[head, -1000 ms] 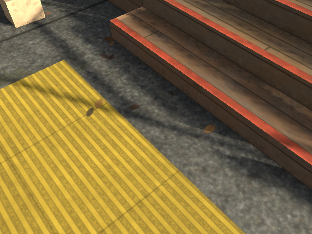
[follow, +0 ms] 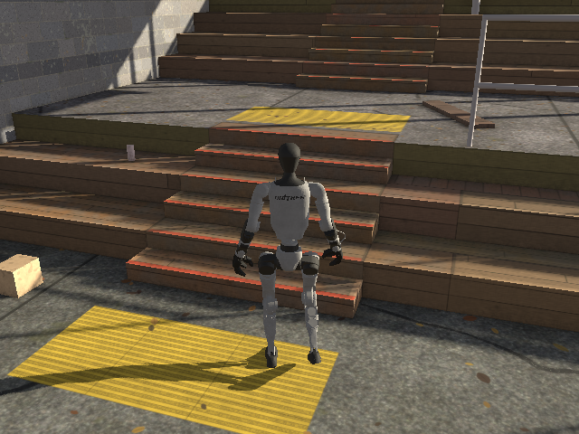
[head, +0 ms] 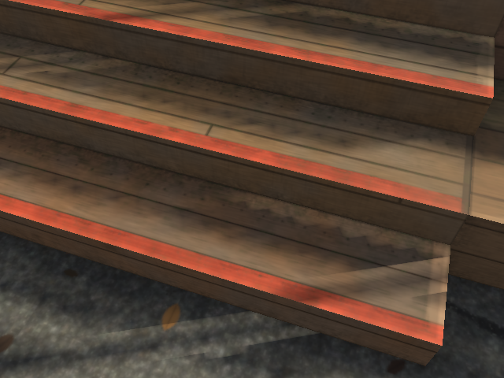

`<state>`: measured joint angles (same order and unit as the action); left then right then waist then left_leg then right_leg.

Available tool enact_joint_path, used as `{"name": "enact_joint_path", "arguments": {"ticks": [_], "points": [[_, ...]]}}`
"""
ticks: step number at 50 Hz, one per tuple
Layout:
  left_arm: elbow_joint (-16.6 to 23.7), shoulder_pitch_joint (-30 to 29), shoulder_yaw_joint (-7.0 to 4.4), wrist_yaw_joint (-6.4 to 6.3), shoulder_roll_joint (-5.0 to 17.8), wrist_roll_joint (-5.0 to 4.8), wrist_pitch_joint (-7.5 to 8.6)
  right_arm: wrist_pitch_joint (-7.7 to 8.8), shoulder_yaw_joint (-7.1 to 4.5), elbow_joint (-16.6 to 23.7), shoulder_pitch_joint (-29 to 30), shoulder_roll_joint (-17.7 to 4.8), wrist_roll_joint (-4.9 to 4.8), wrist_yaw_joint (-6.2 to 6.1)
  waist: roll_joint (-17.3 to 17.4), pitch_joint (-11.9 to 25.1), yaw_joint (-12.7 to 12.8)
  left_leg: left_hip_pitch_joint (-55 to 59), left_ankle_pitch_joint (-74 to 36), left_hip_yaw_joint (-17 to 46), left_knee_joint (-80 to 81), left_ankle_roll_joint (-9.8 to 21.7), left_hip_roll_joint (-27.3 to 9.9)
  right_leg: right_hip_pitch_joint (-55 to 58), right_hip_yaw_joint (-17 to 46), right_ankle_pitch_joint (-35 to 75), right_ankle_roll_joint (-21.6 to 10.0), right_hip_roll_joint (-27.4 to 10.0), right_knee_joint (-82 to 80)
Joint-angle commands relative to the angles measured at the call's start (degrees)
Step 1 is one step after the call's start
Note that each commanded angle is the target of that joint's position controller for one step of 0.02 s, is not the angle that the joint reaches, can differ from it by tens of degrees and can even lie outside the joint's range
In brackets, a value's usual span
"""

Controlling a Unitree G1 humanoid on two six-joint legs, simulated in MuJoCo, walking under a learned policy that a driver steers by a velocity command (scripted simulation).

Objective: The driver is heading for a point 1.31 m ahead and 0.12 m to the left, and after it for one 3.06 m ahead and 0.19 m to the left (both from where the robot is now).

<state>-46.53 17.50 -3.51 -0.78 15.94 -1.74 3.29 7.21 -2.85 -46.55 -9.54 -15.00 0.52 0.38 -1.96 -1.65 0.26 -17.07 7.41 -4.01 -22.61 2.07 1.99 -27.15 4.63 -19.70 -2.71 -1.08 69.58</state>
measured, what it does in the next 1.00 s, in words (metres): walks ahead, turning left: right foot, then left foot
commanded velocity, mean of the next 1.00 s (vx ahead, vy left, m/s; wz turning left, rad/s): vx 0.50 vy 0.00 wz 0.17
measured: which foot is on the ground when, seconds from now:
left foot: down 0.00-0.36, up 0.38-0.86, down 0.88-1.00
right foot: up 0.00-0.34, down 0.36-0.88, up 0.90-1.00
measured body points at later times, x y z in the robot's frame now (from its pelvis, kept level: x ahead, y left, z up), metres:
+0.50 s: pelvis +0.26 -0.07 +0.00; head +0.29 -0.09 +0.45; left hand +0.41 +0.18 -0.10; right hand +0.32 -0.35 -0.14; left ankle +0.20 +0.09 -0.64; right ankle +0.29 -0.17 -0.74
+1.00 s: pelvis +0.48 +0.00 -0.01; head +0.50 +0.02 +0.44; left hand +0.57 +0.27 -0.12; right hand +0.63 -0.25 -0.12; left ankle +0.49 +0.07 -0.74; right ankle +0.42 -0.16 -0.52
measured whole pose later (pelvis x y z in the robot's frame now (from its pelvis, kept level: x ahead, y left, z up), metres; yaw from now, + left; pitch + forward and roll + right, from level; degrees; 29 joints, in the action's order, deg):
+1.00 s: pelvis +0.48 +0.00 -0.01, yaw +15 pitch +3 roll +0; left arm -43.3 10.4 -1.6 0.1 14.1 -0.5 6.4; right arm 0.8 -3.6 -44.9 -15.7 -15.1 0.4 1.7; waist -1.6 0.9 -1.7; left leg -22.0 15.5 -1.2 -34.6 6.0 4.7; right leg -38.7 1.1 -26.5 1.4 -3.0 103.0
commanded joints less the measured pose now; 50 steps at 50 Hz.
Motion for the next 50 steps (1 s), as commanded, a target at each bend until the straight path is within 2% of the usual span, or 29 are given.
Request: {"name": "enact_joint_path", "arguments": {"ticks": [1,4,8,13,15,16,17,18,19,20,21,22,23,24,28,33,37,39,40,41,42,43,44,45,46,47,48,49,50], "points": [[4.26,2.06,-0.56,0.15,1.40,-0.21,-0.37,1.10,-1.35,1.48,-0.40,-4.98,-0.19,0.32,6.12,2.09,0.50,7.42,-2.92,13.67,14.78,9.46,-16.46,-9.47,1.91,3.68,0.20,-6.80,0.35],[6.99,-2.05,-0.47,0.11,1.77,0.57,-0.66,1.34,-2.19,0.14,-1.37,-7.31,-0.37,0.18,4.53,0.61,0.27,8.11,-8.92,8.31,16.09,10.45,-17.15,-14.22,2.19,9.12,1.19,-7.70,-4.95],[9.21,-8.79,0.28,1.34,0.94,0.74,0.64,0.47,-2.24,-0.97,-3.64,-8.85,-0.39,0.01,3.73,0.08,-1.96,9.96,-13.00,1.21,15.87,9.32,-14.88,-12.40,-0.23,19.67,1.25,-6.37,-19.62],[12.76,-18.58,1.12,2.58,1.12,0.76,1.64,-1.06,-2.14,-3.22,-8.61,-11.29,-2.36,0.20,4.84,-2.02,-4.34,14.43,-13.49,3.35,12.70,8.61,-16.25,-7.79,-5.31,16.26,0.57,-3.50,-34.17],[13.07,-17.20,0.46,2.77,3.39,0.88,2.20,-1.83,-2.27,-3.81,-8.67,-12.22,-2.67,0.04,6.55,-0.73,-2.05,17.40,-19.80,5.01,8.22,7.43,-17.67,-3.63,-5.80,12.00,-0.84,-1.63,-38.25],[10.92,-9.62,-0.55,2.54,5.15,1.48,2.37,-2.24,-2.07,-3.87,-7.83,-12.38,-2.70,-0.18,6.82,3.57,2.42,16.41,-28.37,3.76,0.63,6.27,-16.12,6.98,-6.98,13.73,-1.92,0.70,-41.04],[8.17,-0.43,-2.26,1.95,8.47,1.80,2.33,-2.17,-1.31,-3.60,-7.60,-10.66,-2.43,-0.32,6.38,9.24,6.78,11.26,-30.70,1.78,-10.47,4.31,-12.82,20.93,-7.13,15.89,-3.34,1.05,-41.55],[7.04,9.00,-3.95,0.86,14.60,2.53,2.03,-1.63,0.46,-1.27,-6.80,-6.28,-0.51,-0.17,-1.31,18.20,9.99,-2.15,-9.45,-0.46,-29.20,1.16,-8.87,38.42,6.98,23.25,-7.21,-12.84,-39.89],[6.62,10.05,-4.07,0.76,17.69,3.72,1.73,-0.51,2.12,-0.97,-14.12,0.29,-1.20,0.34,-15.17,24.42,4.97,-21.50,26.93,4.39,-46.45,-0.85,-0.38,50.96,30.95,20.64,-15.50,-25.26,-46.25],[6.97,9.67,-2.93,1.15,11.50,3.44,2.06,-0.11,0.21,-2.81,-11.50,-7.02,-3.26,0.60,-6.66,22.11,7.57,-25.55,25.79,11.71,-52.49,-0.27,-2.65,45.98,30.67,13.81,-14.81,-23.73,-49.25],[7.20,5.08,-1.98,1.28,8.78,2.36,2.40,-0.22,-0.33,-1.02,-7.27,-8.18,-3.95,0.65,-5.92,13.85,5.72,-28.38,19.91,10.49,-51.75,0.54,-5.54,38.60,20.73,13.34,-12.41,-21.42,-50.83],[7.18,0.71,-1.27,1.52,6.49,1.92,2.69,-0.73,-0.27,-0.88,-4.95,-7.27,-3.02,0.22,-3.01,10.05,3.77,-26.29,14.87,9.11,-49.44,0.06,-7.99,31.34,14.42,15.74,-10.77,-18.58,-53.03],[7.20,-2.50,-0.79,1.69,4.62,1.90,3.01,-1.55,-0.53,-0.91,-4.41,-6.81,-1.99,-0.15,-3.35,6.97,1.82,-23.72,11.55,9.00,-47.09,-0.41,-9.26,25.34,9.50,18.18,-9.62,-16.56,-55.28],[6.79,-4.18,-0.60,1.71,3.51,2.22,3.50,-2.57,-0.49,-1.45,-6.03,-5.72,-1.82,-0.22,-3.79,6.10,0.01,-20.27,8.96,9.34,-46.66,-0.87,-9.82,21.49,5.63,20.58,-8.98,-15.29,-57.48],[4.47,-4.39,-1.36,0.69,4.58,2.93,4.59,-4.20,-0.16,-0.02,-4.95,-2.52,-1.73,-0.40,-2.00,3.29,-1.81,-21.84,2.76,9.80,-43.36,-2.28,-9.20,18.47,-4.31,29.59,-8.99,-14.83,-60.57],[2.90,-1.81,-1.93,-0.99,6.62,3.10,3.30,-5.08,0.16,3.19,2.87,-1.05,-1.19,0.52,-2.98,1.25,0.76,-22.54,-6.39,6.43,-30.98,-3.19,-8.04,20.79,-11.26,25.98,-7.44,-14.85,-60.78],[2.07,-0.23,-2.11,-0.77,7.87,2.39,1.94,-6.07,0.28,6.07,7.17,-1.22,-1.21,1.78,-1.93,-1.38,2.05,-22.59,-1.56,3.53,-28.00,-1.28,-7.88,23.91,-13.01,26.02,-6.39,-17.37,-57.82],[2.45,-1.65,-2.33,-1.06,9.33,1.87,1.30,-6.34,-0.04,7.80,8.14,-1.74,-0.80,2.19,-2.84,-1.44,1.48,-20.26,4.17,0.69,-25.25,0.37,-6.66,26.02,-14.51,36.08,-4.68,-17.70,-54.09],[2.73,-2.23,-2.38,-1.19,10.26,1.77,0.92,-6.56,-0.48,8.78,7.88,-2.23,-0.56,2.14,-3.95,1.10,0.48,-15.21,7.79,-2.46,-24.73,1.11,-4.09,26.64,-15.90,49.94,-3.95,-17.19,-49.65],[3.03,-2.54,-2.59,-1.33,11.22,1.16,0.47,-6.53,-1.25,8.86,4.89,-3.43,-0.64,2.22,-4.69,3.92,-1.18,-10.40,9.46,-3.88,-23.26,2.02,-2.02,27.23,-16.57,61.01,-3.13,-16.61,-43.39],[3.55,-4.47,-2.57,-1.34,11.49,0.57,-0.01,-6.23,-2.51,7.56,-2.32,-4.91,-0.89,2.32,-4.76,7.75,-5.38,-1.99,6.45,-4.89,-18.13,3.65,0.27,26.26,-17.51,67.00,-2.41,-15.31,-33.68],[4.11,-6.55,-2.13,-0.94,10.50,-0.29,0.13,-5.91,-4.07,5.08,-11.46,-6.86,-0.92,1.93,-3.17,11.22,-10.49,10.43,-4.12,-4.59,-6.88,5.83,2.25,21.62,-18.23,61.16,-0.31,-12.27,-21.20],[5.79,-7.22,-0.40,-0.69,4.91,1.86,1.16,-6.08,-5.37,2.42,-15.67,-11.67,-0.95,0.89,7.18,7.38,-10.36,22.81,-17.04,7.14,-4.01,7.06,-2.66,1.11,-16.07,17.65,3.01,-7.23,-1.60],[7.07,-1.21,2.26,0.23,-3.19,4.08,3.26,-5.97,-5.41,4.94,-12.66,-18.97,0.74,0.16,21.07,11.23,-1.93,31.45,-46.72,32.96,-8.78,16.03,-17.20,-18.75,-10.45,-16.37,5.85,1.05,22.97],[6.50,0.00,1.18,1.02,2.45,1.98,5.22,-5.78,-5.31,5.80,-17.75,-15.91,1.90,0.78,11.23,24.45,-7.52,36.82,-27.43,46.34,2.16,25.50,-23.92,-24.03,0.69,-11.95,6.39,2.31,31.96],[6.81,-3.77,0.78,1.40,3.32,-0.43,5.60,-5.95,-4.67,3.14,-19.22,-12.36,0.96,0.93,6.19,16.94,-6.88,34.03,-8.78,42.14,4.67,23.63,-22.29,-32.17,-0.94,-8.37,5.26,0.28,34.83],[8.05,-8.10,1.90,1.38,-0.01,0.37,5.50,-6.33,-3.47,1.47,-18.01,-8.56,-0.71,1.03,4.35,10.03,-6.07,28.13,3.94,39.81,5.24,20.24,-20.00,-38.96,-3.26,-7.53,4.25,-0.72,41.91],[8.82,-10.13,2.77,1.24,-2.10,1.45,4.82,-6.47,-1.54,1.73,-15.05,-4.57,-0.81,1.28,2.48,6.55,-4.19,21.07,7.02,35.99,3.94,17.49,-17.94,-41.50,-3.74,-6.44,3.44,-2.23,47.58],[10.27,-10.46,3.26,1.26,-3.70,1.51,3.99,-6.59,-0.41,1.62,-13.36,-2.84,-0.24,1.38,4.85,3.57,-1.98,14.05,7.97,33.74,4.96,16.55,-16.38,-42.66,-4.58,-7.18,2.79,-2.02,56.11]]}}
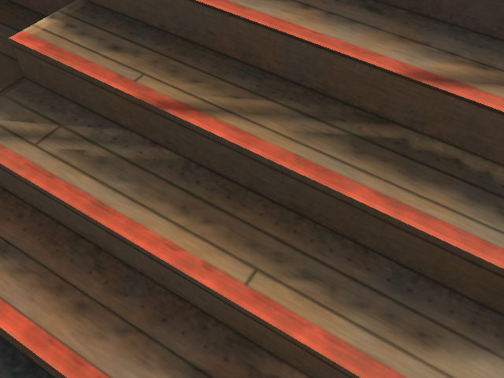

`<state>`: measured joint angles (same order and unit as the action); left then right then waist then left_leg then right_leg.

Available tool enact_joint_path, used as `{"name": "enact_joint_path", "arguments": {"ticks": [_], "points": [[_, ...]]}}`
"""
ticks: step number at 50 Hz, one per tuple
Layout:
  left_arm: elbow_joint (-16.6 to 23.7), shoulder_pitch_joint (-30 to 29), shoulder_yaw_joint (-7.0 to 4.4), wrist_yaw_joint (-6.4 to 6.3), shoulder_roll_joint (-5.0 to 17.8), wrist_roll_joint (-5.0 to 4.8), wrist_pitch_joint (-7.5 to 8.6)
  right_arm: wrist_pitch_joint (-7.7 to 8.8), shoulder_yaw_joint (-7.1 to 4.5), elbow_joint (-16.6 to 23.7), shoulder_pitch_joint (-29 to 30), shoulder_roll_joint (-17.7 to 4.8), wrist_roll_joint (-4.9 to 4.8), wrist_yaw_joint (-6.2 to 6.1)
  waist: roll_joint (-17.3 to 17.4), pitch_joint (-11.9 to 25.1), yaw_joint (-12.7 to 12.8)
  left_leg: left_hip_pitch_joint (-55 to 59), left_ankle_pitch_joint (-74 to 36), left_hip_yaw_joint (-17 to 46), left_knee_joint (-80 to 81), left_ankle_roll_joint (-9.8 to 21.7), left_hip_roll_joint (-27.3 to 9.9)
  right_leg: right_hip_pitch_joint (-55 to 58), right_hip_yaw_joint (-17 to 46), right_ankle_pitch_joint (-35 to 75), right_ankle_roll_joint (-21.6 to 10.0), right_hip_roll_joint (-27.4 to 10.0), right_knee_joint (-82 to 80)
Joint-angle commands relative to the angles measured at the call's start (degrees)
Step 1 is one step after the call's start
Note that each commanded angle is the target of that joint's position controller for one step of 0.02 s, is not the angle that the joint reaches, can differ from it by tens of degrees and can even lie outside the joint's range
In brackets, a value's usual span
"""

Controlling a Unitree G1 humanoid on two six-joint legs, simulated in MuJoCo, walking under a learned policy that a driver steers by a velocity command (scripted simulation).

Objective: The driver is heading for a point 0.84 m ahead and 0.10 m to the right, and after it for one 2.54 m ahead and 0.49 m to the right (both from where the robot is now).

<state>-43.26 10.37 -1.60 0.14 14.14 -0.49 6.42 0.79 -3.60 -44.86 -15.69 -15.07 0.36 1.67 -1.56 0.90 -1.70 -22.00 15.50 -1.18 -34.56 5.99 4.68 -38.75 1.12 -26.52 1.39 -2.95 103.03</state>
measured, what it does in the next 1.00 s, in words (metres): climbs, turning right: right foot 0.14 m higher, then left foot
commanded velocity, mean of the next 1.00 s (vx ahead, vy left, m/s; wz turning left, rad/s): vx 0.50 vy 0.00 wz -0.19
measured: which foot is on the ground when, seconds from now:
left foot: down 0.00-0.32, up 0.34-0.68, down 0.70-1.00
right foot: up 0.00-0.28, down 0.30-0.90, up 0.92-1.00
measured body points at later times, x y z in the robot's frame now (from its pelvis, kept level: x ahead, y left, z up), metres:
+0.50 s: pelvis +0.27 -0.02 +0.13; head +0.25 -0.04 +0.58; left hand +0.23 +0.23 -0.01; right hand +0.48 -0.23 +0.05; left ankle +0.22 +0.12 -0.37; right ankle +0.28 -0.08 -0.59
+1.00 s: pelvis +0.58 +0.05 +0.14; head +0.63 +0.04 +0.59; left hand +0.56 +0.29 +0.01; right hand +0.78 -0.20 +0.06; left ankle +0.49 +0.22 -0.59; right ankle +0.39 -0.07 -0.33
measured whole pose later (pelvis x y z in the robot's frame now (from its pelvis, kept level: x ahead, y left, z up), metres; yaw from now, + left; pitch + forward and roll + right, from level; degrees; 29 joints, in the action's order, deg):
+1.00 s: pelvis +0.58 +0.05 +0.14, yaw -15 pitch +8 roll -1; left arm -50.7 30.2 -1.3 -0.7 9.5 -1.3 3.9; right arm 4.9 -0.7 -38.4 2.3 -11.5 3.1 -0.4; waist 1.0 1.6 5.1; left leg -11.7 25.5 -2.4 -30.5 -2.3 -4.7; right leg -37.4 9.4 -38.7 -1.8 6.5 106.9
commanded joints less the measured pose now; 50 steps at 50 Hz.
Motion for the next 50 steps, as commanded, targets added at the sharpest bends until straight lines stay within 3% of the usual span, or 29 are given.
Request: {"name": "enact_joint_path", "arguments": {"ticks": [1,4,7,9,11,13,14,15,16,17,18,19,20,21,23,24,28,32,35,40,42,43,44,45,46,47,48,49,50], "points": [[9.11,-3.89,2.38,0.71,-4.19,0.19,0.21,-0.38,1.28,-1.36,-7.26,-1.46,0.44,0.23,6.28,-0.98,1.66,15.01,1.27,29.88,17.54,11.31,-18.21,-35.64,-1.52,-0.72,-2.26,0.30,32.42],[14.51,-6.30,5.41,1.64,-8.01,-0.07,-0.61,-0.96,3.10,-4.45,-7.12,-0.37,0.76,-0.32,4.27,-6.01,4.71,3.15,5.08,22.50,17.66,5.84,-15.01,-42.35,-1.71,4.96,-3.95,-0.63,34.71],[19.56,-11.67,6.97,0.48,-5.56,2.15,-0.68,-0.78,3.16,-2.53,-2.35,-2.89,-0.02,-2.55,4.20,-5.43,5.73,-13.99,0.64,15.46,26.14,6.50,-8.30,-25.28,-7.76,15.70,-0.57,-0.88,3.43],[19.79,-13.11,6.41,-1.11,-5.27,2.78,-0.72,0.40,2.51,-5.18,-7.56,-3.36,-1.12,-3.53,7.58,2.86,3.73,-7.50,-15.53,13.04,31.16,7.87,-10.85,-10.27,-10.04,21.39,-0.20,-1.13,-3.85],[18.21,-11.18,5.81,-2.16,-3.51,1.03,-0.72,-0.16,1.74,-6.61,-9.30,-5.66,-2.62,-4.13,9.05,6.96,5.07,5.84,-45.66,6.28,28.15,5.86,-10.80,0.71,-14.34,14.73,-2.78,1.49,-23.15],[15.74,-5.32,4.18,-1.04,-0.48,-1.15,-0.82,-1.20,1.65,-8.11,-12.75,-7.71,-0.56,-5.29,16.15,10.48,7.86,25.49,-89.90,6.03,18.04,5.62,-15.92,1.63,-14.90,1.80,-5.52,6.40,-29.97],[14.25,-0.76,3.20,-0.24,2.03,-2.01,-1.15,-1.39,1.49,-8.23,-10.82,-8.51,0.71,-5.57,18.66,10.85,10.10,33.10,-101.84,5.48,11.41,6.29,-18.38,2.16,-13.20,-2.85,-7.29,7.15,-36.65],[12.03,4.92,2.49,0.64,4.05,-1.97,-1.49,-1.30,1.25,-7.44,-8.21,-8.74,1.60,-5.40,16.13,12.06,12.48,35.63,-106.38,3.71,3.13,6.83,-19.01,7.26,-9.82,0.17,-9.52,7.44,-46.98],[8.01,12.65,1.27,1.64,8.02,0.15,-2.05,-0.34,1.19,-4.93,-6.27,-7.18,2.84,-5.45,6.59,14.04,13.42,26.64,-98.95,5.27,-10.50,7.62,-17.23,19.29,4.33,4.89,-12.94,4.46,-53.95],[4.29,17.68,-0.37,1.62,12.75,3.27,-2.27,0.76,1.73,-2.01,-6.81,-0.58,1.78,-3.07,-23.29,15.48,10.07,2.65,-39.07,5.72,-36.98,2.37,-1.70,33.86,41.30,8.24,-24.07,-7.99,-79.31],[1.86,17.57,0.14,0.10,8.12,3.42,-2.62,2.53,1.79,-1.61,-5.49,0.62,2.99,0.04,-21.58,14.71,8.12,-13.18,-2.44,12.94,-61.82,-0.11,4.99,37.95,66.24,-0.66,-26.74,-15.26,-92.92],[0.70,13.23,1.31,-0.32,2.85,1.76,-2.71,4.13,1.68,1.45,0.12,0.47,0.77,2.45,-7.20,1.84,5.25,-24.86,-0.01,14.43,-70.90,0.30,2.09,30.28,58.99,-12.27,-23.22,-15.96,-90.20],[-1.53,13.02,2.34,0.40,-0.55,1.43,-2.59,4.71,2.73,5.63,8.15,1.58,-0.50,3.08,1.84,-6.20,4.05,-29.56,-0.14,12.11,-73.08,1.50,-0.17,21.60,47.28,-12.40,-20.09,-13.83,-86.71],[-3.61,11.72,2.88,0.98,-2.30,1.35,-2.29,4.95,3.70,7.27,8.99,3.51,-0.47,3.07,4.88,-9.36,0.07,-31.23,-1.49,9.39,-71.11,1.88,-2.72,15.66,33.97,-5.80,-16.53,-9.79,-84.32],[-5.85,10.61,3.47,1.98,-5.24,1.80,-3.17,3.82,4.87,5.19,1.56,5.30,-0.54,2.46,1.54,-6.29,-3.77,-30.46,-3.76,5.38,-76.16,0.65,-4.87,13.26,18.92,3.87,-13.09,-4.13,-83.96],[-6.76,12.06,3.06,2.28,-3.80,1.09,-3.50,3.80,5.64,6.03,1.42,6.14,-0.47,2.08,1.61,-5.61,-3.58,-33.82,-3.41,3.70,-76.35,-0.05,-5.72,14.60,16.08,5.14,-13.04,-3.29,-83.90],[-6.98,13.32,2.46,1.17,-1.29,0.68,-3.25,4.31,7.56,12.01,11.96,6.10,2.08,1.05,2.35,-3.74,-1.08,-31.75,-13.35,-2.98,-55.67,-4.11,-8.21,6.96,10.43,11.23,-13.59,0.68,-86.85],[-8.37,23.44,1.22,-1.63,1.00,1.09,-3.05,4.95,6.94,12.69,18.59,6.20,0.98,-0.46,-5.61,3.22,5.07,-32.57,-16.62,-4.50,-43.70,-8.75,-7.14,26.69,15.61,30.41,-16.56,-4.18,-86.42],[-9.19,30.75,0.28,-2.99,0.93,1.10,-4.47,5.17,6.08,14.49,25.75,4.79,-0.25,0.37,-7.40,1.16,8.95,-46.72,-8.27,-1.29,-37.78,-9.11,-7.48,49.67,23.54,33.16,-16.36,-9.48,-85.50],[-15.64,46.39,-0.08,-4.42,-3.31,-0.66,-7.55,8.45,8.01,22.42,42.86,9.11,-0.94,2.19,-10.45,-6.10,14.87,-74.02,19.35,-3.64,-45.35,-7.87,-7.01,77.43,29.26,51.30,-14.48,-12.11,-80.51],[-15.08,39.80,0.08,-4.39,-4.06,-0.08,-7.59,9.18,7.43,24.28,38.97,7.27,-0.55,1.69,-11.06,-2.70,8.86,-49.32,23.52,-4.84,-25.08,-4.91,-2.94,67.40,22.71,88.00,-9.37,-6.88,-74.59],[-11.46,26.12,-0.14,-3.92,-1.72,1.44,-7.53,9.57,5.21,22.24,25.90,1.85,-1.01,0.97,-9.92,4.20,-1.41,-16.75,14.43,0.01,-4.08,-3.02,-2.09,52.36,18.41,103.59,-5.12,-2.95,-65.70],[-8.64,20.86,-1.12,-3.29,3.39,1.53,-6.19,8.81,2.13,16.89,13.22,-3.44,-2.47,0.08,-8.06,11.68,-5.96,11.70,-13.96,5.33,15.91,-3.63,-5.71,42.97,23.21,93.67,-4.19,-3.81,-59.83],[-5.00,14.46,-1.72,-2.61,5.14,0.80,-4.53,7.42,-0.30,10.31,3.65,-6.64,-3.38,-1.60,0.64,13.36,-8.20,34.50,-31.73,3.61,23.30,-4.98,-7.05,26.66,22.25,77.69,-3.15,0.18,-51.64],[-1.48,5.79,-1.34,-2.19,2.14,1.82,-2.84,5.59,-1.05,1.69,-6.29,-7.43,-4.09,-2.42,13.27,1.96,-8.49,51.53,-57.91,8.13,26.02,-5.39,-16.61,-4.41,13.27,-5.74,-1.32,9.23,-26.60],[0.83,6.58,0.71,-1.50,-4.74,3.09,0.26,4.03,-0.35,-1.13,-14.49,-9.44,0.03,-2.93,22.26,5.86,-7.04,67.22,-117.85,12.33,-4.87,-5.22,-27.74,-32.04,10.30,-23.17,-3.30,12.43,1.22],[2.39,7.61,0.00,0.02,-2.07,0.54,2.59,1.55,0.87,-1.43,-19.23,-4.10,5.04,-3.38,21.23,18.63,-9.59,71.36,-132.29,14.63,-9.28,2.61,-35.55,-41.07,9.59,-22.53,-2.94,13.34,23.94],[6.42,0.43,0.08,0.52,-2.58,-2.06,2.54,0.44,1.58,-2.44,-17.20,-0.14,5.62,-2.70,19.54,19.11,-9.89,68.98,-111.93,12.20,-4.17,3.19,-32.11,-47.98,6.34,-19.16,-3.71,11.47,32.00],[10.89,-7.60,2.16,0.09,-7.69,-4.16,0.97,0.49,1.50,-4.45,-13.87,2.47,5.37,-2.23,18.71,13.14,-9.20,66.23,-84.87,8.55,1.33,2.70,-29.09,-57.72,1.00,-21.83,-3.65,8.95,37.74]]}}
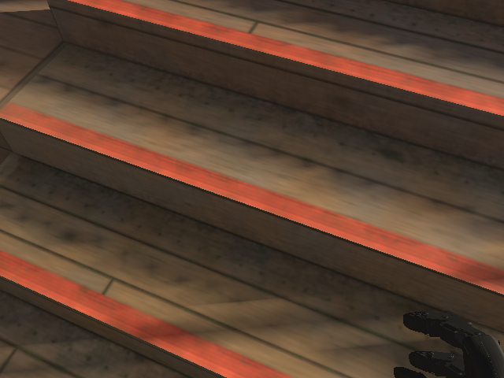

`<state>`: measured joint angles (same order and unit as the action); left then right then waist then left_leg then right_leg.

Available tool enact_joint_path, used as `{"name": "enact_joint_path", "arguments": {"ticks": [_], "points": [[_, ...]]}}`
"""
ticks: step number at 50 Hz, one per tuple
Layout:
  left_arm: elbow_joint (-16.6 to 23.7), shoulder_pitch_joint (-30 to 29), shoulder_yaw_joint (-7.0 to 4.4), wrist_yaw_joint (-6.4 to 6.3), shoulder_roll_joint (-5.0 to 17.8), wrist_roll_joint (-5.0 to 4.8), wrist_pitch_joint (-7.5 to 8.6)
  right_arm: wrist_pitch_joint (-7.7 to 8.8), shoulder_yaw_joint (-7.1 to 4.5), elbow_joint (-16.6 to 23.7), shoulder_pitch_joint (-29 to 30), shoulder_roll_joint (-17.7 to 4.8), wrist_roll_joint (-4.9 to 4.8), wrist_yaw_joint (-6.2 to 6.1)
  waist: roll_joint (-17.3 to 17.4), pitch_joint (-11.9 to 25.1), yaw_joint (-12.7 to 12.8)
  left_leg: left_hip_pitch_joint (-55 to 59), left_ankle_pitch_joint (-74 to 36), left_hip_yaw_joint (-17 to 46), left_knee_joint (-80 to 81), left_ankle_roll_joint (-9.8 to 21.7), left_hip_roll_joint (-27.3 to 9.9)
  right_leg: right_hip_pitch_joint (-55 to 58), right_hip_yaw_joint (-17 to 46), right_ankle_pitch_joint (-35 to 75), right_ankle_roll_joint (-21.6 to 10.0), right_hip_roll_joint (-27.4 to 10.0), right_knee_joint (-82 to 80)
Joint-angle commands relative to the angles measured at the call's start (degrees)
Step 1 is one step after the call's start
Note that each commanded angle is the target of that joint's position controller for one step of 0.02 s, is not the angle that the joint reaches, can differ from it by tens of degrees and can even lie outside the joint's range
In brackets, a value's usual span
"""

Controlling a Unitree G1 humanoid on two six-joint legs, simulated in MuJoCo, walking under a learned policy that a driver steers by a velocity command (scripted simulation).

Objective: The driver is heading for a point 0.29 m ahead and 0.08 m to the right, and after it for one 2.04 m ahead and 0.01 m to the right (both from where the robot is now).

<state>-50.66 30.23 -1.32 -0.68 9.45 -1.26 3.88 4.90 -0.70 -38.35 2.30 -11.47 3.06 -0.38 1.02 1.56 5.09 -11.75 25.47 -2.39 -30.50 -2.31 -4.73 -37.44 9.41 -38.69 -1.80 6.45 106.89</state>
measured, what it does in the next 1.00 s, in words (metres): climbs: right foot 0.14 m higher, then left foot 0.14 m higher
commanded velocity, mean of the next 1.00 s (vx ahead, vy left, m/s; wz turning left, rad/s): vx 0.17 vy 0.00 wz -0.09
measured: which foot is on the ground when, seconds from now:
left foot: down 0.00-0.14, up 0.16-0.40, down 0.42-1.00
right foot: up 0.00-0.14, down 0.16-0.42, up 0.44-1.00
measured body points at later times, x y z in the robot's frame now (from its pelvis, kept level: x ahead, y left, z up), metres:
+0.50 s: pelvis +0.34 +0.07 +0.24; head +0.36 +0.06 +0.69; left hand +0.48 +0.30 +0.11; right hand +0.51 -0.18 +0.18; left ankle +0.46 +0.12 -0.45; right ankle +0.15 -0.05 -0.34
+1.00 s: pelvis +0.46 +0.05 +0.29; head +0.48 +0.10 +0.74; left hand +0.68 +0.24 +0.20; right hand +0.55 -0.21 +0.21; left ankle +0.46 +0.12 -0.44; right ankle +0.47 -0.11 -0.13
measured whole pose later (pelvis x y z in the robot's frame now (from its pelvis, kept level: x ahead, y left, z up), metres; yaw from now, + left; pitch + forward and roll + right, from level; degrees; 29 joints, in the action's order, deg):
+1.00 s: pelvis +0.46 +0.05 +0.29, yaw +1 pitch +2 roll -3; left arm -33.0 6.4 2.1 -2.8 10.1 -0.1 0.4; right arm -3.3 0.2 -36.3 -18.8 -10.3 0.9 -6.0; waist -3.5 1.1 -3.1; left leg -16.4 14.8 14.3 -31.0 4.7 7.9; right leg -59.0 3.5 -21.0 7.9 3.4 120.2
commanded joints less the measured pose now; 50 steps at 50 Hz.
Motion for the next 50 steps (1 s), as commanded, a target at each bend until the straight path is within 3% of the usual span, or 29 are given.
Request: {"name": "enact_joint_path", "arguments": {"ticks": [1,3,4,5,6,7,8,9,10,11,12,13,15,16,17,18,19,20,21,22,23,24,25,26,29,33,35,41,50], "points": [[22.65,-29.53,5.16,0.98,-9.31,-3.02,1.94,-3.43,-1.61,-12.07,-24.49,-1.25,2.04,0.18,12.98,4.45,-9.88,41.62,-78.22,6.76,4.83,9.81,-18.53,-58.05,-9.14,-10.03,-0.33,-4.68,33.78],[30.66,-29.15,7.98,3.34,-8.99,-0.80,0.38,-3.82,-0.33,-10.08,1.34,-2.07,-2.16,-0.08,10.98,-11.94,7.64,-8.14,-63.80,-9.67,21.37,3.19,-8.92,-28.93,-13.42,-7.05,0.59,-11.61,-2.52],[25.92,-14.96,5.89,3.80,-3.48,1.88,1.06,-3.07,-1.16,-6.23,13.30,-6.75,-1.40,-1.53,12.53,-6.07,14.66,-27.66,-90.64,-18.06,20.01,3.12,-0.63,4.51,-18.66,6.15,0.92,-4.75,-17.52],[19.92,-3.19,2.80,2.97,3.41,3.68,2.47,-1.30,-3.97,-2.62,11.61,-15.95,-1.51,-1.57,12.25,5.67,15.64,-26.83,-111.24,-10.97,13.77,7.37,-2.44,27.35,-20.73,17.64,3.53,1.72,-22.62],[13.33,8.27,-0.28,1.51,8.62,2.87,1.80,0.14,-5.43,-0.22,12.60,-21.43,-1.64,-0.90,10.43,14.85,18.51,-17.81,-127.37,-5.95,6.32,9.33,-8.13,37.30,-17.49,23.81,3.33,1.07,-30.22],[9.13,19.90,-2.70,-0.56,14.06,4.00,0.63,-0.11,-5.50,1.84,17.17,-21.88,-3.76,-0.80,2.04,17.88,27.29,-14.52,-134.28,-2.91,-17.64,4.05,-6.70,45.26,-9.24,25.95,-0.95,-1.36,-49.45],[5.31,24.05,-3.32,-2.10,17.36,4.16,0.14,0.72,-4.05,3.52,19.25,-17.15,-5.59,-0.33,-19.50,13.83,28.17,-12.69,-53.02,-2.40,-61.25,-2.69,6.40,49.17,2.11,58.39,-8.41,-7.20,-84.78],[4.67,11.95,-2.49,-2.33,17.06,4.14,-0.21,3.19,-1.23,3.37,11.36,-6.37,0.29,0.88,-37.50,6.85,11.81,-39.06,13.19,1.19,-88.41,-1.53,11.90,59.31,13.02,116.68,-12.33,-12.69,-71.94],[8.15,9.95,-0.04,-1.08,10.59,6.12,-0.16,5.21,-0.98,3.32,0.66,-6.27,-1.76,3.76,-29.40,23.24,9.41,-45.11,13.56,19.35,-102.19,2.92,13.91,68.41,24.90,117.44,-17.23,-22.24,-65.53],[5.80,10.74,-1.50,0.32,11.98,4.03,-1.20,4.51,-0.40,7.25,6.70,-5.42,-2.59,4.12,-11.93,18.44,9.45,-49.20,12.78,12.95,-102.63,3.10,14.03,62.93,28.82,93.58,-15.37,-20.11,-73.68],[4.75,5.84,-2.21,1.18,13.64,1.34,-1.37,4.59,1.27,11.07,8.10,-1.41,-2.98,3.60,-2.61,1.90,3.86,-64.93,17.03,6.86,-102.28,2.21,12.95,58.34,23.87,75.08,-15.00,-19.01,-76.96],[5.18,-1.02,-1.13,0.62,9.15,0.61,-1.84,3.72,3.50,11.33,6.89,3.02,-2.26,3.31,3.23,-2.94,-0.23,-66.89,16.44,5.09,-101.43,2.17,9.39,48.21,20.41,62.80,-12.23,-17.92,-78.13],[11.51,-23.10,0.91,-0.89,4.95,0.31,-1.80,2.22,4.76,13.99,-1.29,0.69,-3.09,3.57,1.45,-13.43,-12.81,-45.04,16.79,-0.74,-68.98,1.92,4.51,9.85,2.69,58.26,-6.18,-10.08,-88.22],[11.50,-25.48,0.35,-2.14,6.15,-0.05,-1.06,2.00,5.36,16.24,-1.89,1.82,-1.99,3.13,-3.32,-13.08,-13.89,-37.27,14.16,-4.99,-62.60,0.17,6.08,2.01,-0.78,64.42,-5.78,-7.45,-90.80],[10.83,-25.42,-0.40,-3.33,8.16,0.34,-0.63,1.69,5.26,16.82,-2.16,1.15,-0.79,2.14,-3.35,-8.07,-14.11,-28.68,6.92,-6.30,-58.74,-0.15,6.24,0.11,-0.50,71.48,-6.46,-6.93,-92.88],[11.31,-24.87,-2.15,-3.50,14.49,-0.69,-0.91,1.97,4.35,18.76,-6.48,-2.58,0.43,0.61,-1.45,2.40,-17.62,-8.49,-3.32,-5.76,-40.10,1.53,5.37,-2.73,-3.80,84.07,-4.30,-3.07,-87.64],[10.49,-16.31,-4.99,-3.55,22.65,-1.95,-0.68,1.18,2.56,19.25,-9.16,-5.79,0.30,-1.42,-5.77,14.54,-17.69,5.20,-4.23,-7.84,-26.43,-0.08,9.51,6.20,3.30,98.34,-6.62,-5.77,-86.46],[11.11,-18.95,-4.89,-2.28,21.63,-0.32,-0.26,0.63,-0.04,11.51,-21.98,-9.64,-1.23,-2.24,-6.92,22.28,-21.39,13.29,-22.00,-7.43,-21.23,0.44,11.53,18.05,1.91,111.49,-6.70,-8.32,-79.86],[11.88,-21.40,-3.58,-1.50,16.11,1.37,0.19,0.02,-1.29,4.62,-31.41,-12.19,-0.78,-2.41,3.39,21.76,-22.12,19.26,-33.06,5.84,-10.50,4.44,7.79,17.40,4.05,73.34,-4.41,-7.51,-65.91],[11.27,-17.96,-1.77,0.37,6.53,2.43,0.21,-0.98,-1.37,-0.23,-34.08,-13.88,2.44,-2.94,30.56,22.44,-16.10,18.62,-53.32,38.82,3.05,15.54,-8.05,9.74,6.55,20.75,-0.13,8.16,-29.78],[6.62,-1.42,-2.15,3.23,6.13,2.94,1.32,-1.23,-0.29,5.22,-23.24,-8.14,2.05,-2.75,19.20,24.28,-8.87,13.71,-46.91,54.10,6.97,21.11,-13.72,6.53,16.37,17.36,1.00,8.97,-7.55],[6.69,-3.95,-2.08,4.21,5.18,2.18,0.68,-1.73,-0.48,4.83,-16.23,-6.16,-0.94,-2.52,7.45,13.95,-6.57,4.90,-35.61,49.07,8.15,20.44,-12.55,1.34,12.67,15.44,2.34,8.90,3.28],[9.02,-7.00,-0.92,4.50,2.98,3.75,0.21,-1.90,-0.34,2.47,-13.03,-4.67,-3.88,-1.87,-0.94,3.13,-2.66,-0.84,-31.11,38.17,6.11,16.74,-8.94,-5.12,7.68,15.18,2.19,6.66,5.79],[9.72,-9.39,-0.22,4.14,2.38,4.22,0.05,-1.55,-0.53,0.57,-12.60,-3.07,-4.49,-1.12,-6.09,0.25,-1.84,-2.10,-31.62,28.93,2.65,13.85,-5.83,-9.08,5.72,16.26,1.49,3.63,6.00],[14.08,-14.70,2.64,3.72,-1.07,2.52,0.81,-1.32,0.63,-4.32,-17.98,2.81,-3.39,1.07,-3.78,-1.10,-1.08,-3.06,-38.41,16.96,4.00,10.13,-0.35,-15.28,-1.88,18.50,-0.05,-2.94,6.18],[18.89,-19.59,3.45,0.83,1.11,2.84,-0.86,-4.02,-0.76,-1.09,-15.41,-3.76,-1.57,-1.16,0.57,2.22,-0.27,-12.46,-45.21,13.78,5.08,8.13,4.49,-11.92,-9.74,31.67,4.51,-7.26,-9.66],[17.54,-17.23,2.79,-0.89,2.40,2.39,-1.77,-4.64,-0.45,0.74,-17.49,-5.55,0.28,-2.49,5.81,8.11,-1.79,-6.02,-54.03,20.16,3.05,10.94,-0.44,-15.15,-8.48,34.14,7.86,-6.62,2.11],[21.35,-26.04,2.70,-2.42,2.24,1.14,-3.01,-7.46,-1.04,2.94,-24.89,-6.87,-1.85,-5.35,4.77,5.77,-8.05,11.81,-28.93,33.28,4.68,12.66,-4.11,-33.61,-3.17,22.91,9.83,-5.37,11.47],[25.28,-30.56,3.79,-2.30,0.72,1.22,-2.19,-8.18,-1.37,4.85,-25.04,-7.31,-2.24,-5.87,3.90,0.30,-8.91,12.36,-38.77,35.14,4.99,15.95,-3.94,-37.94,-5.10,15.82,10.01,-3.15,16.41]]}}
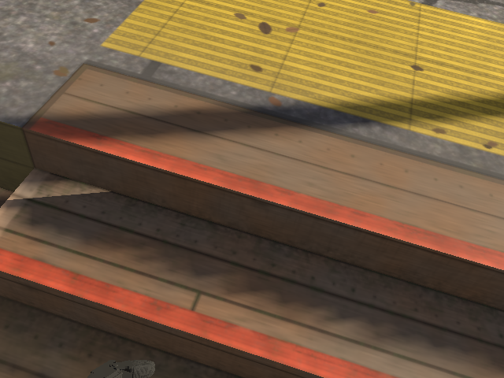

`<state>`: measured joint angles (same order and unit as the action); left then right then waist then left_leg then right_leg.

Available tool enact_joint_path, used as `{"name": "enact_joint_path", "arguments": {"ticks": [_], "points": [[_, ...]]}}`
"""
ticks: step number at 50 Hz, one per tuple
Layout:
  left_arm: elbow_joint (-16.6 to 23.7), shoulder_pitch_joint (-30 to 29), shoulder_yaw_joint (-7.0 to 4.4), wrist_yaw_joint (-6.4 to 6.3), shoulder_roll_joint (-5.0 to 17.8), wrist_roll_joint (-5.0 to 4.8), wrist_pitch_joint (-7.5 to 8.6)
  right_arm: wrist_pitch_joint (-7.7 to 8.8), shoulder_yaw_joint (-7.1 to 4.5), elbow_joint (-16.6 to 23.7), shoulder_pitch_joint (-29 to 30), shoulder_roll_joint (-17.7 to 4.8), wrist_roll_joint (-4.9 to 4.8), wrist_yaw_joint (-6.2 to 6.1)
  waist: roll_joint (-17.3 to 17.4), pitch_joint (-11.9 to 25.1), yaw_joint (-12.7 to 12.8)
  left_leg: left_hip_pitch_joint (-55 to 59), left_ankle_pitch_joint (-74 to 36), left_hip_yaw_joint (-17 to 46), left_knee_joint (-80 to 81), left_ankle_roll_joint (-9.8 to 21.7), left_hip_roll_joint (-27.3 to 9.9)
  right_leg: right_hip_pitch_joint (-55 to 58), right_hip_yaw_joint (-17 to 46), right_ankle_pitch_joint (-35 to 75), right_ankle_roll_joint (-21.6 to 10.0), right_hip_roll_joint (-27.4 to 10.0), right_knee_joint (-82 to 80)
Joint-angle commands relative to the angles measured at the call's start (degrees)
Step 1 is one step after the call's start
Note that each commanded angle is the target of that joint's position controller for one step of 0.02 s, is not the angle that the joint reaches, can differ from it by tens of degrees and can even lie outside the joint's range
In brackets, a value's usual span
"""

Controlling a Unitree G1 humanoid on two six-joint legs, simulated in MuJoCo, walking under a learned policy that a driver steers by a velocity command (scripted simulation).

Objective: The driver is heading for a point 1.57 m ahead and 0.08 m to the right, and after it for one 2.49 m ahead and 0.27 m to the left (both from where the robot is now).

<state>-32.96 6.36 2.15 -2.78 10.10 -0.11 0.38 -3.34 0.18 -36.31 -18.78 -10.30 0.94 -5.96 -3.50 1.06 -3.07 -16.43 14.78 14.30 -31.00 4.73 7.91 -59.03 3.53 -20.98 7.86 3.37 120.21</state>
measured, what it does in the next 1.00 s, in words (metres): steps on the spot: right foot 0.14 m higher, then left foot 0.14 m lower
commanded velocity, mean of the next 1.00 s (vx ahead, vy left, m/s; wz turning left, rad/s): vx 0.03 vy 0.00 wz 0.10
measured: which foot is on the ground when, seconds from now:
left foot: down 0.00-0.30, up 0.32-0.82, down 0.84-1.00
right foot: up 0.00-0.26, down 0.28-0.84, up 0.86-1.00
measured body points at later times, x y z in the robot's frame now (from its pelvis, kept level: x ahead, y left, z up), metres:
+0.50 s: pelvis +0.07 -0.10 +0.08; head +0.08 -0.11 +0.53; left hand +0.18 +0.16 +0.00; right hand +0.28 -0.32 -0.02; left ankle -0.02 +0.03 -0.48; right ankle +0.15 -0.20 -0.60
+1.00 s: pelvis +0.05 -0.04 -0.01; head +0.04 -0.02 +0.44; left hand +0.18 +0.18 -0.13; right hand +0.10 -0.28 -0.13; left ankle +0.02 +0.05 -0.74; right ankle +0.06 -0.18 -0.40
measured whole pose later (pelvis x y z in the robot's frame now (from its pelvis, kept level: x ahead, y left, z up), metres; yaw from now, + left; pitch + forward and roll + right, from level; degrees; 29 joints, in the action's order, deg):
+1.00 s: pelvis +0.05 -0.04 -0.01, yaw +2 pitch +0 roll +0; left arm -37.8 13.4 -1.0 -3.5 8.9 -1.1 -2.3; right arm -2.9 0.1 -43.3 -22.5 -9.5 2.1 -2.0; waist -3.0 2.4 -0.3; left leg -13.1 20.2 -5.0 -32.7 2.0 -0.4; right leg -61.0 3.7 -21.3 5.2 2.8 127.8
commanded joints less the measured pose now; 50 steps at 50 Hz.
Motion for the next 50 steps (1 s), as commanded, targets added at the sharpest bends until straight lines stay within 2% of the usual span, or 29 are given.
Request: {"name": "enact_joint_path", "arguments": {"ticks": [1,7,8,9,10,11,12,13,14,15,16,17,18,19,21,23,29,34,37,40,41,42,43,44,45,46,47,48,50], "points": [[8.58,-7.49,0.45,-0.48,-0.27,0.23,1.27,-0.19,-2.34,3.08,-3.52,-8.79,0.18,-0.43,9.18,1.02,-0.90,15.95,-30.96,18.50,5.75,9.38,-16.53,-15.81,0.03,-2.59,0.54,0.54,6.09],[15.81,-11.79,1.31,-0.56,-0.76,0.87,2.00,-1.75,-3.00,3.46,-1.08,-11.03,-2.45,-1.25,9.37,2.56,1.54,13.19,-23.49,19.87,6.98,7.16,-13.57,-12.42,-0.04,-2.53,0.35,-1.73,-9.87],[18.00,-13.77,1.95,-0.41,-2.37,1.16,2.35,-1.96,-3.45,3.89,-0.17,-11.87,-3.12,-2.00,10.80,3.16,2.47,13.67,-23.31,22.27,8.12,6.57,-15.37,-11.16,3.14,-5.75,-1.01,-3.94,-16.15],[18.31,-12.97,2.10,-0.17,-2.28,1.38,2.47,-2.13,-4.15,4.04,0.76,-13.10,-3.32,-2.35,10.83,4.38,3.25,14.92,-23.51,22.22,9.28,5.93,-15.87,-9.07,2.65,-5.43,-1.87,-4.96,-23.11],[18.05,-11.98,2.63,0.24,-2.90,1.57,2.32,-2.89,-5.02,4.35,3.17,-14.76,-4.34,-2.07,11.89,5.00,4.37,9.61,-23.60,17.95,14.59,5.49,-15.22,1.57,-4.14,-9.84,-3.23,-4.72,-39.30],[16.23,-9.73,1.05,0.35,-0.93,1.15,2.50,-2.56,-5.83,5.12,4.03,-15.69,-4.87,-1.31,14.29,6.11,4.68,4.46,-32.32,15.99,14.73,4.58,-16.24,14.24,-5.87,-12.17,-4.60,-4.25,-44.32],[12.65,-3.25,-1.03,0.24,2.42,1.17,2.65,-1.68,-6.46,3.34,1.79,-17.01,-4.30,0.47,16.11,9.28,5.05,4.88,-52.35,11.68,13.12,5.28,-15.92,25.14,-12.20,-12.82,-5.91,-1.20,-44.44],[11.94,0.17,-2.81,0.26,4.93,0.94,3.01,-0.53,-6.44,2.46,2.04,-17.08,-4.98,1.22,17.92,9.91,6.70,5.63,-67.43,11.04,9.57,4.27,-15.71,32.97,-10.90,-7.41,-7.34,-0.09,-51.83],[11.38,2.72,-4.65,0.09,8.32,0.27,3.52,0.83,-5.99,1.67,2.17,-14.90,-5.26,1.92,16.77,11.60,8.36,10.10,-76.56,8.57,1.12,3.10,-12.55,36.95,-4.02,-5.95,-9.99,-0.35,-62.49],[9.99,9.25,-5.89,0.46,13.74,2.18,3.69,2.11,-5.33,2.97,2.13,-11.78,-3.85,2.68,-2.39,17.48,8.41,1.93,-54.81,6.34,-14.21,1.18,-7.72,49.92,14.70,19.95,-15.90,-9.13,-71.27],[9.08,8.74,-6.02,-0.24,13.97,4.65,2.07,2.16,-4.40,4.02,-0.18,-5.60,-2.27,3.99,-30.25,20.47,6.09,-12.97,13.71,3.60,-39.19,-5.63,6.96,50.86,48.57,32.21,-28.10,-25.24,-93.46],[11.45,4.09,-4.88,-0.58,9.88,3.63,2.31,2.26,-5.28,2.41,-0.48,-8.44,-1.31,5.49,-18.78,14.69,5.60,-15.90,19.38,8.99,-60.57,-8.76,7.10,40.32,55.91,19.92,-28.74,-25.23,-94.72],[10.80,-1.73,-3.97,-0.66,6.27,1.51,2.18,1.35,-4.54,4.49,3.12,-8.20,-1.96,5.59,-12.33,4.28,2.18,-20.75,18.02,4.63,-63.98,-9.24,4.63,31.49,43.08,8.96,-24.80,-22.20,-92.42],[8.51,-3.78,-3.53,-0.87,3.38,0.58,1.63,0.16,-3.62,5.01,4.08,-7.43,-2.10,4.96,-7.26,-2.62,0.59,-21.84,15.75,0.15,-61.74,-8.95,1.83,25.94,30.50,2.11,-21.20,-18.47,-89.76],[5.17,-2.37,-3.47,-1.33,1.95,0.36,1.36,-0.61,-3.30,4.32,1.83,-7.67,-1.17,4.51,0.21,-3.07,-0.78,-17.51,5.10,-6.33,-61.89,-8.57,-1.52,21.78,15.00,-8.02,-16.94,-12.32,-82.85],[4.06,-0.14,-3.12,-1.71,1.76,0.42,1.60,-0.13,-2.74,4.13,1.92,-6.49,-1.55,4.77,0.55,-2.05,0.10,-17.54,-3.01,-7.98,-63.56,-8.06,-0.80,22.92,10.23,-5.61,-18.41,-11.12,-82.25],[4.68,4.15,-3.76,-3.35,3.81,0.57,0.70,-0.21,-2.27,7.35,6.12,-7.25,-1.44,3.60,-4.47,2.03,3.45,-22.24,-5.30,-6.66,-54.94,-10.49,-2.08,33.58,15.17,0.57,-23.07,-15.51,-81.38],[5.30,2.68,-4.37,-3.26,6.23,-0.04,-0.13,-0.98,-1.62,5.70,3.05,-5.95,-1.61,3.87,-6.68,2.43,3.57,-14.70,1.86,-11.34,-33.15,-9.95,-7.89,30.13,20.25,1.65,-21.95,-14.81,-78.71],[5.90,1.42,-5.36,-4.08,7.14,-0.50,-0.75,-0.95,-1.65,3.99,1.96,-5.26,-1.55,4.57,-6.03,2.54,4.72,-4.49,-5.45,-12.37,-12.00,-6.74,-8.93,24.85,20.59,-3.84,-20.18,-12.99,-75.72],[4.35,2.37,-5.28,-4.60,5.33,-0.76,-1.73,-1.46,-2.13,-0.27,-1.33,-3.51,-1.20,5.96,-3.68,1.19,4.10,8.79,-19.19,-15.61,10.55,-3.15,-7.56,17.59,17.87,-7.17,-18.26,-10.13,-70.35],[2.85,4.20,-4.87,-4.33,2.92,-0.60,-2.08,-1.47,-2.03,-1.57,-2.29,-2.37,-0.73,6.29,-0.92,-0.15,4.15,11.39,-21.06,-15.67,16.37,-2.49,-8.30,15.44,13.19,-6.54,-15.83,-6.65,-61.58],[1.32,5.15,-4.04,-3.08,-1.11,-0.18,-2.02,-0.77,-1.82,-3.64,-6.44,-1.91,0.81,6.52,7.40,1.30,1.98,19.99,-24.67,-11.81,12.33,-1.00,-12.78,5.01,5.66,-15.89,-11.81,-1.08,-40.08],[0.03,7.11,-3.61,-1.72,-3.93,-0.73,-1.04,0.54,-2.28,-2.59,-4.86,-6.79,2.35,6.07,15.13,2.09,2.14,20.36,-49.41,-4.67,0.68,0.61,-22.73,-5.16,2.07,-23.97,-7.01,4.78,-12.45],[-0.85,11.56,-3.88,-0.91,-2.38,-1.08,0.07,1.31,-3.16,-2.02,-4.21,-10.18,2.20,6.33,12.93,5.96,4.77,19.22,-44.28,-1.01,1.85,2.66,-29.44,-7.72,4.08,-22.21,-4.97,2.55,1.80],[2.73,7.87,-2.51,-0.95,-2.84,-2.47,0.26,1.48,-5.15,-2.08,-3.66,-17.58,1.16,6.67,20.53,4.54,4.53,18.19,7.97,12.84,14.94,10.17,-37.57,-17.63,2.77,-17.04,-3.91,-2.62,2.83],[3.90,-0.09,-2.85,-1.75,-1.20,-2.98,-0.41,1.26,-4.43,-0.13,0.73,-14.61,-0.17,5.11,18.25,-2.59,2.39,17.06,28.44,17.35,20.90,10.14,-35.57,-27.24,3.51,-11.14,-1.42,-3.78,11.15],[2.89,-4.60,-3.54,-1.83,2.11,-2.37,-1.44,0.74,-2.60,-0.65,1.62,-9.28,0.63,3.79,12.42,-8.16,1.03,13.94,28.66,13.37,20.21,7.78,-31.64,-28.32,4.10,-4.99,-1.07,-3.12,12.91],[3.57,-5.85,-3.16,-0.82,0.98,-0.72,-1.46,1.15,-1.25,-1.82,-1.07,-5.70,1.50,3.03,8.71,-7.85,0.96,11.01,24.07,9.78,17.74,6.14,-29.51,-25.85,4.72,0.93,-1.33,-3.06,15.19],[4.71,-4.19,-1.97,0.88,-1.01,-0.25,-0.52,2.06,-1.06,-4.45,-6.72,-4.40,1.50,2.94,6.82,-5.75,0.70,13.13,20.38,1.92,15.36,2.50,-25.88,-26.10,5.19,10.59,-3.20,-3.10,10.96]]}}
